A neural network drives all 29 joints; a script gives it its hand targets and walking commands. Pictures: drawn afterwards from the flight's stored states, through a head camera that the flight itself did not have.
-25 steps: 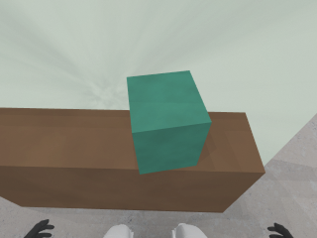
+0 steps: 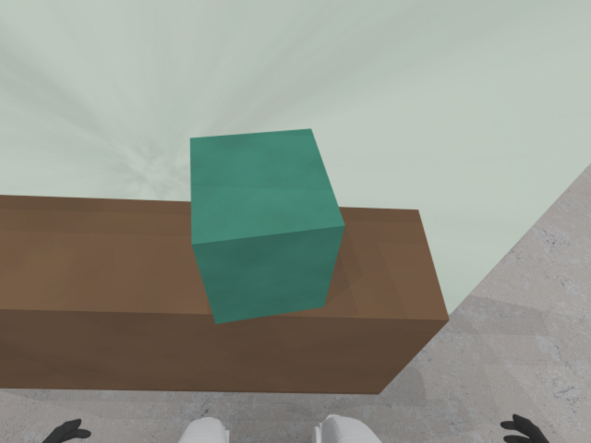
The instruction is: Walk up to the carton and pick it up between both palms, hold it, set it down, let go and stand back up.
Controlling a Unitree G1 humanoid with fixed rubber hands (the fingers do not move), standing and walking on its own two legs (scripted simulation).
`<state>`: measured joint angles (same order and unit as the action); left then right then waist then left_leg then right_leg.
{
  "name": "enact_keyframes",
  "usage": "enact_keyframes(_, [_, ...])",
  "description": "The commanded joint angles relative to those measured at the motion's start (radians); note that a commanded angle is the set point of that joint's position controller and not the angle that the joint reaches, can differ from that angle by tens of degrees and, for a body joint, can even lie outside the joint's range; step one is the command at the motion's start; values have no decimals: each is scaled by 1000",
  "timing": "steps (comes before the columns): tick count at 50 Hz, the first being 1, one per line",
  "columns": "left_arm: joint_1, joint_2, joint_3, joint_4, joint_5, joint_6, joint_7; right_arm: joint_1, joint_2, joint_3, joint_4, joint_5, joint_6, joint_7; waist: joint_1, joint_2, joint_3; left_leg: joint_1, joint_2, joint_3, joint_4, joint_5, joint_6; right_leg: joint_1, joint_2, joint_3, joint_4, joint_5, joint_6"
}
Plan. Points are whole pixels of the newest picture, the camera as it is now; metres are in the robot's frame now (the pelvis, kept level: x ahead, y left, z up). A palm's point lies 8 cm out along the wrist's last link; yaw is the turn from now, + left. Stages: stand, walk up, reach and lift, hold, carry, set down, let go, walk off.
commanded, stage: walk up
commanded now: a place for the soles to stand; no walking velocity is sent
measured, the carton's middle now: (262, 229) +0.45 +0.05 -0.03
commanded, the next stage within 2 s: reach and lift in 1.34 s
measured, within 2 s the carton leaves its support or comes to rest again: neither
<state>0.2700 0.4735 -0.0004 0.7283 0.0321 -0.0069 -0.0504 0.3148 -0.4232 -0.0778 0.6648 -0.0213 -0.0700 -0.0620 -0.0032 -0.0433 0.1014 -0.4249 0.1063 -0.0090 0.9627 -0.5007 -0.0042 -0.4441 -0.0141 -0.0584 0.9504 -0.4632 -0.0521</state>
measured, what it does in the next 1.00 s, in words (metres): steps on the spot: left foot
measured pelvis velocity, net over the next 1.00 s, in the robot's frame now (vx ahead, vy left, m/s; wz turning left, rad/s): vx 0.00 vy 0.04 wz -0.04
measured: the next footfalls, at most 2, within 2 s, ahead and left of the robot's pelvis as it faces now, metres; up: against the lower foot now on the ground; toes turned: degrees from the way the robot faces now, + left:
left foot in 0.44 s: +0.09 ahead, +0.15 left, +0.00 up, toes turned +1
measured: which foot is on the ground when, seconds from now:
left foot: up 0.00-0.42, down 0.44-1.00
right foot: down 0.00-1.00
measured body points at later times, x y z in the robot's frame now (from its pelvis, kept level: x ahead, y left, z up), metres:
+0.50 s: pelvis +0.00 +0.03 +0.01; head +0.02 +0.05 +0.45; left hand +0.07 +0.35 -0.11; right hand +0.11 -0.30 -0.06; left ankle +0.05 +0.15 -0.69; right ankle +0.04 -0.08 -0.68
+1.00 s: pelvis +0.00 +0.04 +0.01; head +0.02 +0.06 +0.45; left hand +0.13 +0.35 -0.10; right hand +0.09 -0.29 -0.06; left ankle +0.05 +0.15 -0.68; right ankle +0.04 -0.09 -0.69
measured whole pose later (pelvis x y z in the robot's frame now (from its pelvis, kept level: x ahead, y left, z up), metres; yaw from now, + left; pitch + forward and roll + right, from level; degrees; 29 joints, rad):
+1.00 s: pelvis +0.00 +0.04 +0.01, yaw -3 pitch -4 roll -2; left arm 0.21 0.45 0.00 0.83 0.03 -0.06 0.02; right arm 0.30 -0.42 -0.02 0.66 -0.02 -0.04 -0.02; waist -0.01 -0.01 0.09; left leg -0.44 0.08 0.05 0.94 -0.44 0.01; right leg -0.41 0.00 -0.05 0.88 -0.41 -0.01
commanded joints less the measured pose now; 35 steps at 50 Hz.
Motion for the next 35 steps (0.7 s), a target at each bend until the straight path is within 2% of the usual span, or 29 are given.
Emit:
enact_keyframes(1, [63, 306, 157, -38, -5, -51, 46, -59, -241, -44, 2, 4, 5, 11, 60, -26, -67, -372, -37, -32, 244, -49, 25, 215, -366, 738, -664, -116, -137])
enact_keyframes(2, [62, 322, 165, -43, -9, -56, 55, -55, -254, -48, 0, 14, 5, 15, 52, 28, -73, -358, -31, -16, 224, -33, 8, 261, -340, 681, -610, -29, -125])
enact_keyframes(3, [95, 283, 154, -22, -12, -72, 62, -63, -226, -40, 9, 14, 2, 22, 52, 1, -66, -363, -6, -35, 181, 16, 10, 321, -298, 614, -546, 237, -72])
enact_keyframes(4, [114, 263, 149, -20, -19, -79, 70, 1, -205, -36, 18, 20, 11, 27, 28, 6, -87, -317, -16, -33, 168, 74, 23, 320, -261, 515, -498, 475, 29])
enact_keyframes(6, [168, 257, 140, -7, -34, -86, 85, -26, -191, -30, 1, 24, 28, 30, 44, -59, -91, -291, -17, -29, 145, 43, 29, 371, -246, 473, -430, 716, 39])
enact_keyframes(7, [168, 221, 128, -5, -31, -91, 87, -1, -185, -39, 9, 19, 34, 29, 33, -50, -146, -235, -28, -26, 141, 54, 37, 361, -251, 473, -442, 722, 59])
enact_keyframes(9, [175, 231, 127, -10, -33, -93, 97, -55, -192, -35, -3, 26, 42, 28, 48, -40, -133, -222, -18, -26, 101, 42, 31, 337, -252, 464, -405, 813, 20])
enact_keyframes(11, [214, 231, 128, 7, -35, -92, 107, -97, -186, -38, -12, 29, 46, 30, 67, -18, -107, -237, -25, -33, 101, 41, 32, 368, -238, 490, -424, 802, 63])
enact_keyframes(12, [194, 232, 132, -9, -32, -95, 109, -73, -185, -36, -3, 26, 46, 26, 55, -64, -126, -224, -26, -22, 85, 37, 36, 358, -256, 478, -396, 800, 16])
enact_keyframes(14, [204, 232, 128, 11, -30, -92, 111, -78, -182, -40, -1, 31, 44, 30, 57, 16, -129, -196, -25, -23, 64, 38, 37, 367, -257, 503, -409, 747, 41])
enact_keyframes(15, [175, 246, 127, -1, -27, -91, 113, -69, -186, -43, 0, 20, 44, 27, 37, -12, -127, -182, -23, -31, 21, 10, 41, 312, -262, 522, -398, 693, 0])
enact_keyframes(16, [150, 231, 124, -21, -21, -90, 110, -78, -194, -44, -3, 20, 41, 24, 30, 26, -109, -171, -19, -42, 16, -16, 49, 273, -288, 511, -401, 619, -26])
enact_keyframes(17, [152, 239, 123, -16, -33, -86, 106, -47, -205, -51, 3, 21, 41, 24, 32, -13, -114, -114, -34, -40, -18, -36, 51, 231, -288, 534, -431, 467, -12])
enact_keyframes(18, [119, 236, 125, -18, -19, -88, 102, -81, -211, -47, 1, 19, 43, 27, 35, -7, -63, -109, -28, -21, -42, -33, 45, 172, -252, 507, -442, 347, -16])
enact_keyframes(19, [75, 249, 117, -16, -16, -85, 95, -47, -188, -48, 9, 18, 32, 30, 3, -18, -84, -42, -35, -26, -138, -44, 59, 125, -255, 472, -408, 245, -52])
enact_keyframes(21, [25, 205, 98, -32, -17, -67, 78, 36, -168, -49, 46, 7, 9, 29, -56, 39, -134, 217, -60, -14, -353, 65, 76, -58, -173, 305, -281, 163, -75])
enact_keyframes(22, [-16, 140, 83, -39, -24, -65, 71, 93, -217, -59, 50, -10, 1, 24, -81, 156, -105, 306, 14, -148, -418, 40, 107, -202, -111, 204, -155, 95, -31])
enact_keyframes(23, [42, 78, 61, -33, -37, -63, 69, 94, -265, -70, 45, -23, -15, 24, -59, 305, -125, 354, 179, -451, -568, -75, 164, -311, 6, 70, 58, -40, 22])
enact_keyframes(24, [35, 130, 84, -31, -19, -55, 77, 55, -332, -82, 39, -11, -13, 23, -62, 278, -92, 266, 297, -577, -649, -210, 258, -341, 34, 63, 106, -155, 29])
enact_keyframes(25, [35, 183, 94, -3, -17, -55, 78, -6, -319, -69, 28, -1, -9, 32, -40, 231, -45, 188, 299, -565, -623, -134, 273, -279, 1, 117, 108, -137, 42])
enact_keyframes(26, [32, 163, 90, 13, -24, -62, 69, -51, -279, -58, 3, -10, -13, 32, -6, 251, -47, 132, 265, -480, -574, 36, 264, -184, -20, 93, 58, -137, 34])
enact_keyframes(27, [56, 178, 87, 28, -18, -55, 64, -70, -282, -49, 15, -6, -6, 31, -6, 253, -52, 80, 215, -377, -556, -66, 232, -102, -36, 104, 16, -107, 35])
enact_keyframes(28, [72, 171, 97, 33, -24, -55, 56, -77, -258, -43, 4, -13, -3, 34, 4, 267, -55, 69, 205, -386, -566, -151, 216, -96, -12, 74, -1, -118, 26])
enact_keyframes(29, [99, 187, 102, 38, -31, -59, 59, -81, -264, -38, 4, -8, 1, 36, -4, 300, -58, 45, 198, -351, -537, -113, 213, -63, -13, 68, -40, -98, 30])
enact_keyframes(30, [111, 166, 108, 63, -21, -62, 53, -104, -277, -34, -1, -16, 0, 41, 27, 268, -46, -18, 187, -341, -515, -125, 210, 7, -5, 51, -60, -37, 24])
enact_keyframes(31, [96, 158, 101, 46, -20, -65, 52, -91, -272, -34, -5, -11, 4, 40, 10, 273, -45, -20, 148, -280, -486, -57, 178, 32, 2, 22, -171, 8, 15])
enact_keyframes(33, [71, 170, 108, 59, -7, -67, 57, -87, -236, -21, -7, 8, 7, 41, 27, 170, -74, -72, 147, -279, -412, -60, 161, 124, 4, 71, -251, 37, 5])
enact_keyframes(34, [53, 187, 108, 59, -7, -73, 65, -106, -219, -14, -20, 9, 5, 47, 32, 184, -127, -77, 115, -234, -355, -78, 125, 145, -48, 160, -294, 9, -19])
enact_keyframes(35, [38, 205, 110, 48, -3, -83, 67, -115, -191, -6, -28, 11, 8, 50, 46, 97, -140, -156, 47, -145, -263, -19, 84, 227, -104, 301, -374, -48, -61])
